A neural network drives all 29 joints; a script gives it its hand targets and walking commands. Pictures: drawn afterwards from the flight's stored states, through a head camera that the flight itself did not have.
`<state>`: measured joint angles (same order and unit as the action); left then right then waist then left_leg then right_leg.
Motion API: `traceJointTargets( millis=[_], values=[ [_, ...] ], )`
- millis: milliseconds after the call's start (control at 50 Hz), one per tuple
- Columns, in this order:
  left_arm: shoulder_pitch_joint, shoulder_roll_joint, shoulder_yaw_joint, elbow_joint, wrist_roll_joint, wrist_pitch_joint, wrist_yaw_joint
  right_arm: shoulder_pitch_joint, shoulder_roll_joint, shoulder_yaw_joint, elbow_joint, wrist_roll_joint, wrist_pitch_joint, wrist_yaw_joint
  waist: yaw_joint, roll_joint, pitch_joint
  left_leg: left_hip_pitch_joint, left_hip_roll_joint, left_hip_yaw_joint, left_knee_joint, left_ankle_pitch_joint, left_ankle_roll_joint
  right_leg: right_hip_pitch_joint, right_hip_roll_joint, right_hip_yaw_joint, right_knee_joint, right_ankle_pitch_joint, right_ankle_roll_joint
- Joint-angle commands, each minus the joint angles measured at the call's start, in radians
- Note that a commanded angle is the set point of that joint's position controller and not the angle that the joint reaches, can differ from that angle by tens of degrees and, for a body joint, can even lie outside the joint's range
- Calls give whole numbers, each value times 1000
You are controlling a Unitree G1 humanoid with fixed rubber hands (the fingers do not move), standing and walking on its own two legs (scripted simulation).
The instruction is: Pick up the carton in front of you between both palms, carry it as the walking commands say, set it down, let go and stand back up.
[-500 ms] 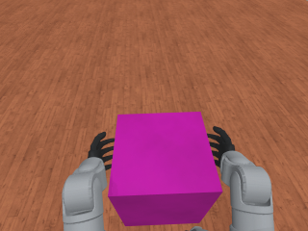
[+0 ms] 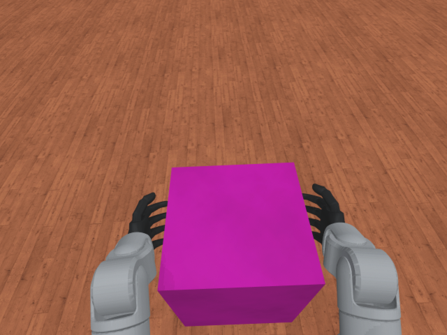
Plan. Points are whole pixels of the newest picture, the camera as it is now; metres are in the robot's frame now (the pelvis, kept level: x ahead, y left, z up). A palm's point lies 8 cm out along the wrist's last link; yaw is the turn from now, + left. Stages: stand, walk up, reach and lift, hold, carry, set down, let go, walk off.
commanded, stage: carry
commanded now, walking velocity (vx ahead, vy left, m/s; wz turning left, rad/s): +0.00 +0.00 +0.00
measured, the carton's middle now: (235, 250) +0.27 +0.00 +0.00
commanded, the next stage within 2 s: hold in 1.84 s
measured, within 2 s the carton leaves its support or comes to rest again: neither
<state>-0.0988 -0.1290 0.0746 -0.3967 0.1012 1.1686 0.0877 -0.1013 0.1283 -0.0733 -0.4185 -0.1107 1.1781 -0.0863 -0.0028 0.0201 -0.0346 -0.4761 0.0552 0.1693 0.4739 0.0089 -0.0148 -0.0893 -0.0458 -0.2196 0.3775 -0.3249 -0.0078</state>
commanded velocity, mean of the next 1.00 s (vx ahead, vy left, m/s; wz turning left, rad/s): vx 0.00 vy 0.00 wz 0.00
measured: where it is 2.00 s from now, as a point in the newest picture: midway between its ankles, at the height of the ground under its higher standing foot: outside the picture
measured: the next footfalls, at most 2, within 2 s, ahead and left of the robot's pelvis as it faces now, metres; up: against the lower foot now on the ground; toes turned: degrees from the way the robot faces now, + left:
left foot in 0.02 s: +0.17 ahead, +0.11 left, +0.00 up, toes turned -9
right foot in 0.18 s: +0.03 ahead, -0.11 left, +0.00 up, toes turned -2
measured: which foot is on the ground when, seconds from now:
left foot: up 0.00-0.00, down 0.02-1.00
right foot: down 0.00-0.06, up 0.08-0.16, down 0.18-1.00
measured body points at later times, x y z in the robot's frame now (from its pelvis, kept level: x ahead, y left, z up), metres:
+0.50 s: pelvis +0.12 +0.00 -0.01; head +0.12 +0.00 +0.44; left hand +0.41 +0.14 +0.07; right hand +0.39 -0.17 +0.07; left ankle +0.14 +0.10 -0.74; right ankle -0.01 -0.11 -0.73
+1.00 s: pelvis +0.09 -0.02 -0.01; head +0.07 -0.02 +0.44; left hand +0.37 +0.12 +0.06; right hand +0.36 -0.18 +0.06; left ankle +0.13 +0.10 -0.74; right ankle -0.01 -0.11 -0.74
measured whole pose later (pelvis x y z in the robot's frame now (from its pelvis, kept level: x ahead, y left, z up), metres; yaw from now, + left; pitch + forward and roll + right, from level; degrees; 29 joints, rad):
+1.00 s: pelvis +0.09 -0.02 -0.01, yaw -2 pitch +2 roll +1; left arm -0.13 -0.13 0.10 -0.26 0.14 1.19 0.08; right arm -0.13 0.13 -0.09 -0.26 -0.13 1.18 -0.07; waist 0.00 -0.01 -0.11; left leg -0.36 0.09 0.21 0.58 -0.24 0.01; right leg -0.12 -0.04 -0.13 0.53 -0.44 -0.01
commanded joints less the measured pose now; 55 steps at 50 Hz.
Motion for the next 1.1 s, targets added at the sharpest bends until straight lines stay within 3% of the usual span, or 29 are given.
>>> traceJointTargets(
  millis=[0,20,40,60,80,100,140,160,180,220,280,360,520,640,780,920,1080],
  values=[
    [-437,-844,-685,-96,-389,17,-260,-443,864,717,-77,408,17,246,3,-91,-291,379,26,8,-156,279,-1,-14,-131,-4,139,530,3],
    [-438,-820,-681,-88,-384,32,-256,-446,831,696,-58,401,31,248,7,17,-345,540,173,-123,-44,684,36,-114,-93,16,244,281,45],
    [-448,-799,-687,-86,-386,51,-252,-420,820,674,-7,388,38,252,-3,134,-417,696,280,-228,19,857,146,-229,-65,89,275,1,59],
    [-456,-792,-689,-86,-386,64,-253,-385,829,663,29,387,39,254,-10,194,-428,683,310,-296,-28,794,193,-267,-49,101,285,-163,59],
    [-478,-804,-691,-69,-389,70,-255,-388,846,652,45,386,40,254,-8,177,-420,660,294,-295,-61,712,193,-261,-43,125,248,-221,56],
    [-488,-825,-691,-46,-391,72,-258,-396,865,644,61,382,42,254,-4,151,-411,633,274,-268,-74,650,175,-236,-42,131,167,-208,53],
    [-512,-871,-696,-19,-396,65,-264,-423,903,645,72,377,38,255,4,123,-412,560,208,-174,-66,477,107,-124,-51,116,-11,-5,52],
    [-530,-888,-700,-21,-402,61,-267,-440,921,649,70,377,34,256,1,103,-419,520,181,-143,-55,390,81,-72,-70,120,-23,88,53],
    [-562,-909,-703,-21,-408,56,-270,-486,936,656,58,382,29,260,2,56,-411,501,159,-98,-24,360,66,-77,-108,142,12,198,54],
    [-589,-918,-704,-34,-421,56,-271,-522,953,667,46,397,27,258,-1,-8,-400,449,138,-84,27,419,62,-34,-123,129,82,410,54],
    [-556,-920,-693,-15,-416,55,-269,-514,945,670,43,398,30,251,1,-24,-409,448,130,-74,82,523,69,-39,-114,128,118,522,56],
    [-531,-924,-681,-1,-404,51,-266,-514,942,681,40,403,31,250,3,-21,-415,450,127,-67,107,597,75,-50,-100,127,133,553,58],
    [-533,-922,-675,-9,-401,48,-264,-525,940,690,25,411,33,253,4,-53,-377,371,95,-40,105,393,53,4,-114,138,122,721,39],
    [-533,-914,-677,-5,-401,51,-266,-518,934,685,36,405,36,254,4,-43,-363,376,104,-43,108,376,51,-10,-114,141,114,684,32],
    [-542,-911,-679,-1,-403,52,-269,-516,937,681,49,399,35,255,3,-60,-340,324,102,-41,125,198,44,-7,-130,145,115,690,10],
    [-526,-937,-697,38,-382,14,-279,-504,960,698,84,385,2,269,5,-38,-306,337,119,-54,91,171,43,-65,-112,146,96,471,-2],
    [-519,-907,-689,104,-336,-84,-278,-494,920,680,152,333,-93,273,4,-28,-273,326,126,-65,48,73,42,-107,-107,164,58,308,-15]
  ],
)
